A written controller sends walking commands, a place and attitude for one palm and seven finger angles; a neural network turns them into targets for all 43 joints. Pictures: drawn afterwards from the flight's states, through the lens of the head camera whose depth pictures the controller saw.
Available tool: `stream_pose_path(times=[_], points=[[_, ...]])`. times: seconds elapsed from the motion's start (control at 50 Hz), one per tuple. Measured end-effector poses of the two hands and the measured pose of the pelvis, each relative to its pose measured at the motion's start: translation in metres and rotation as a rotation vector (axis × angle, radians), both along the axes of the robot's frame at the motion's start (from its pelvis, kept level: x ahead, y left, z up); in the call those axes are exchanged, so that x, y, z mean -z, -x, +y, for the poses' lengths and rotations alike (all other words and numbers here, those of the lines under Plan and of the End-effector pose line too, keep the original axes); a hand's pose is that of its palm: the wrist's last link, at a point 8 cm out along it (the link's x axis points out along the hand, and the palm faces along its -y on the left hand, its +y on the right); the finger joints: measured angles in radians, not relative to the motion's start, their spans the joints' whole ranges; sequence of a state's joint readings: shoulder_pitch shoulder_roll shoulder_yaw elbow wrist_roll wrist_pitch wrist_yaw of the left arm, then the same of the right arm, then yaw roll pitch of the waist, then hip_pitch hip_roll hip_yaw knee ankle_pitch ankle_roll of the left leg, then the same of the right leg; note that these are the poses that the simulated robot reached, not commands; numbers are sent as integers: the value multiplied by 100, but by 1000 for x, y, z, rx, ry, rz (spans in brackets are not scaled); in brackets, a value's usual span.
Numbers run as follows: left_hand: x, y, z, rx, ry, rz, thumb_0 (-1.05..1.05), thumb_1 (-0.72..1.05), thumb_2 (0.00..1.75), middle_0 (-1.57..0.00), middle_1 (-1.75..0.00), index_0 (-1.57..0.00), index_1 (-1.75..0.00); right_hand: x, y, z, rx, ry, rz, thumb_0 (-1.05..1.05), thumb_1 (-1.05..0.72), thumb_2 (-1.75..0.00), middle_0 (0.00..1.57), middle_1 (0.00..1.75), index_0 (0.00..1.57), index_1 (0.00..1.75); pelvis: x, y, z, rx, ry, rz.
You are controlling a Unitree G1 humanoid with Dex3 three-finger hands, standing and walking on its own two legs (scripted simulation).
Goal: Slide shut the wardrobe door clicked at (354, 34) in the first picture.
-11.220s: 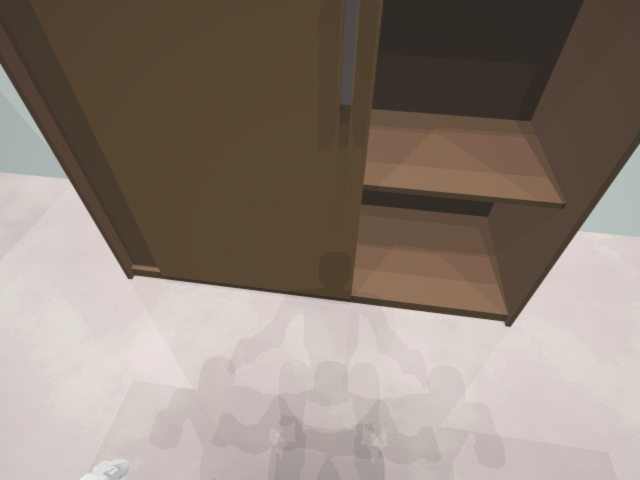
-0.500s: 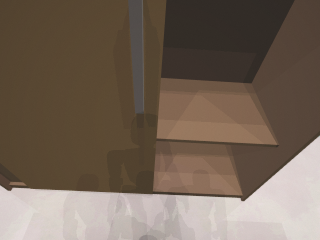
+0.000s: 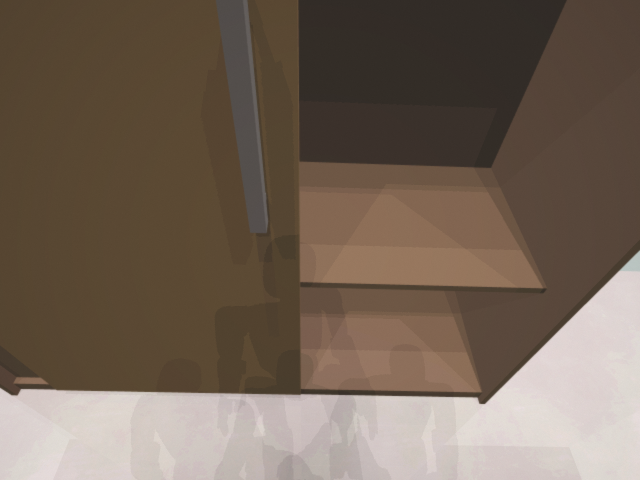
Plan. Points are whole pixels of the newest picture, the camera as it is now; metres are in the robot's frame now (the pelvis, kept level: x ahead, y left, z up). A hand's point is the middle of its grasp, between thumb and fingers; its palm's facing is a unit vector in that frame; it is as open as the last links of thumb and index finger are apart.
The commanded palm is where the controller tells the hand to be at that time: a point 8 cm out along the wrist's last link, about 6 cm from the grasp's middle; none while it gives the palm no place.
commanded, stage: look again from close up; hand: left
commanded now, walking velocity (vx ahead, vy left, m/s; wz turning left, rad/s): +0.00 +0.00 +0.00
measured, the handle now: (250, 123) +0.45 +0.12 +0.23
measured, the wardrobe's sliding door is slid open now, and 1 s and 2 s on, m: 0.57 0.57 0.57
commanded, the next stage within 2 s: raise the hand with hooked fingers in 0.06 s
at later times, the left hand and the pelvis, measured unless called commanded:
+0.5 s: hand (193, 407) +0.19 +0.15 +0.05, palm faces +0.03 -1.00 -0.06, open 8.1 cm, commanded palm +0.12 +0.22 +0.00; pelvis -0.04 -0.05 -0.03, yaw +2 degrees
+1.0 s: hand (150, 374) +0.20 +0.19 +0.09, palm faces +0.06 -1.00 -0.08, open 11.1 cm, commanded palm +0.15 +0.24 +0.10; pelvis -0.02 -0.07 -0.02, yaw +2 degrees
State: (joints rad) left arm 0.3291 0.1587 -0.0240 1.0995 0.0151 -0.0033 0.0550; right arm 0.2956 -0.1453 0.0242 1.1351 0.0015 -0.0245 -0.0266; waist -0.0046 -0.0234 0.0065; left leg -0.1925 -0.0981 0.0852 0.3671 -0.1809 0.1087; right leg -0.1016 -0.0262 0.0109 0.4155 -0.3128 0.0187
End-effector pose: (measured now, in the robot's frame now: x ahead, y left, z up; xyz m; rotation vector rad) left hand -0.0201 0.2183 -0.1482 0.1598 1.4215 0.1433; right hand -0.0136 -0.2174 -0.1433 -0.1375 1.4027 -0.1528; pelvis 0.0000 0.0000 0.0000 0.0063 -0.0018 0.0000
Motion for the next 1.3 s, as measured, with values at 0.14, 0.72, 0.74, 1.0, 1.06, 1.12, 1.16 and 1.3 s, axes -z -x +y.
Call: stream_pose_path(times=[0.14,0.72,0.74,1.0,1.06,1.12,1.16,1.3], points=[[-2,12,-9,-13,2,30,0,91,90,-20,-30,-20,-30,1,4,-4,-3,-10,19,1,-91,-90,20,30,20,30,0,0,-7,-4,-2,3],[-172,-106,10,-49,-62,-1388,1,45,70,-24,-59,-23,-59,-67,-203,-87,-315,113,-934,1,-91,-90,20,30,20,30,45,33,-75,-84,24,74],[-182,-109,9,-29,-74,-1432,1,42,69,-24,-60,-23,-61,-62,-202,-82,-325,100,-918,1,-91,-90,20,30,20,30,44,32,-76,-90,27,67],[-245,-199,23,153,54,-1419,1,12,56,-26,-80,-26,-80,-41,-155,-67,-172,-1,-822,2,-90,-90,21,30,21,30,25,23,-72,-33,4,46],[-261,-197,30,127,24,-1482,0,5,53,-26,-84,-26,-85,-48,-149,-75,-161,32,-832,2,-90,-90,21,30,21,30,22,20,-66,-17,6,41],[-269,-193,32,131,18,-1520,0,-2,50,-27,-89,-26,-89,-55,-149,-81,-169,74,-842,2,-90,-90,21,30,20,30,20,19,-58,-22,13,28],[-269,-193,35,132,25,-1512,0,-7,48,-27,-92,-27,-92,-60,-151,-82,-176,99,-848,2,-90,-90,20,30,20,30,18,21,-52,-28,19,19],[-291,-196,57,165,-20,-1519,0,-23,41,-29,-102,-28,-103,-80,-169,-61,-207,123,-916,2,-90,-90,20,30,20,30,12,26,-36,-45,28,-16]])
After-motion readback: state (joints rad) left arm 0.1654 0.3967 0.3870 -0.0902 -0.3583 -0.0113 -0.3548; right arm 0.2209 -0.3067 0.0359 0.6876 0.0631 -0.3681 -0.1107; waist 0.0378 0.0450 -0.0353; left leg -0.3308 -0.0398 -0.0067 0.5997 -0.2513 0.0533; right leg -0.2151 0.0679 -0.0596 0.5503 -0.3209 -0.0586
